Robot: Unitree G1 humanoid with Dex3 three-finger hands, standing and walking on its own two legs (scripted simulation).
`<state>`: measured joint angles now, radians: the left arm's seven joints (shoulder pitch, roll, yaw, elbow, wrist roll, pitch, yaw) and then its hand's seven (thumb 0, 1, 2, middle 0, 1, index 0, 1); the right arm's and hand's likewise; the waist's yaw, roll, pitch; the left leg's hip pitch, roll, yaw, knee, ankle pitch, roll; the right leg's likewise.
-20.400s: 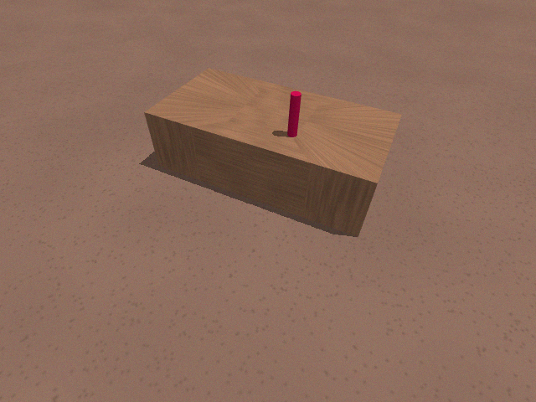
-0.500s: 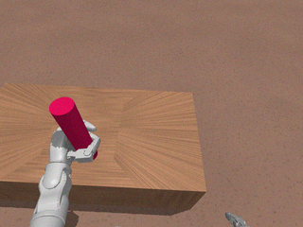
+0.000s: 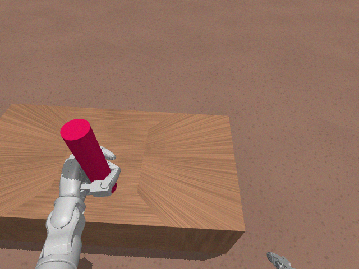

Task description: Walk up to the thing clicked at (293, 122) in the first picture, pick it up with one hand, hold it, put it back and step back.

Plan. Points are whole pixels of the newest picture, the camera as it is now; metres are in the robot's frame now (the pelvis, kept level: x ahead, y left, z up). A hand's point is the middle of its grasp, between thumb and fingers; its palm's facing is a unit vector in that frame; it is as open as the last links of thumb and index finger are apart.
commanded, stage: hold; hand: left
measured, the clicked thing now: (94, 163) +0.33 +0.18 +0.09
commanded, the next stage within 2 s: none
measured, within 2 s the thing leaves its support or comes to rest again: neither
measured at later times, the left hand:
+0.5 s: hand (104, 173) +0.33 +0.17 +0.06, palm faces +0.05 -1.00 +0.02, open 6.2 cm
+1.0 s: hand (105, 169) +0.34 +0.17 +0.06, palm faces +0.04 -1.00 +0.02, open 6.2 cm
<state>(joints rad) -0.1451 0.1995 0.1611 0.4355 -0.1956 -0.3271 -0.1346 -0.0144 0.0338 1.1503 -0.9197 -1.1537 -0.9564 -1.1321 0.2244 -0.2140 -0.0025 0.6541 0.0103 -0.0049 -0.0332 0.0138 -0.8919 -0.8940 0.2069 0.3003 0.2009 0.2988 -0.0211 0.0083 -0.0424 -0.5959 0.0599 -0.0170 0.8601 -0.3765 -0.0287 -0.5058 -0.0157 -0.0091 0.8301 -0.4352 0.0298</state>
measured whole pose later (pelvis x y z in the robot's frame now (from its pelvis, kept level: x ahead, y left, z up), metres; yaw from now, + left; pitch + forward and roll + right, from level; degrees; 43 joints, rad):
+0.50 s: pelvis +0.00 +0.00 +0.00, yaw +0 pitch +6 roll -1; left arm -0.15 0.20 0.17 0.45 -0.20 -0.33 -0.14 -0.01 0.03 1.15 -0.92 -1.16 -0.96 -1.13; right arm 0.23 -0.21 0.00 0.66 0.01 -0.02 -0.03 0.01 -0.89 -0.89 0.21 0.30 0.20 0.30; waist -0.02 0.01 -0.03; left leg -0.58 0.06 -0.01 0.84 -0.37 -0.03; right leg -0.49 -0.02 -0.01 0.82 -0.43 0.03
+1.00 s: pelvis +0.00 +0.00 +0.00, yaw +0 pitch +6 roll -1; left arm -0.17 0.20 0.17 0.47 -0.20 -0.33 -0.15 -0.01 0.03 1.15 -0.92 -1.16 -0.95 -1.14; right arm 0.22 -0.22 -0.01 0.66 0.01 -0.02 -0.03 0.01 -0.89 -0.90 0.21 0.30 0.20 0.30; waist -0.02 0.01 -0.04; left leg -0.58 0.06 -0.02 0.84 -0.37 -0.03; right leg -0.49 -0.02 -0.01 0.81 -0.43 0.03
